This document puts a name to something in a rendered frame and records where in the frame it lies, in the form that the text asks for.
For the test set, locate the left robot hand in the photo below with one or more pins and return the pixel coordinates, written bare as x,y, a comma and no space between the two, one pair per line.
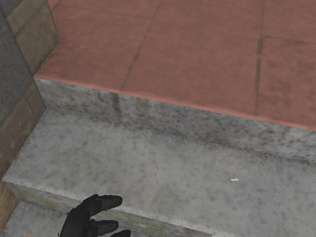
78,223

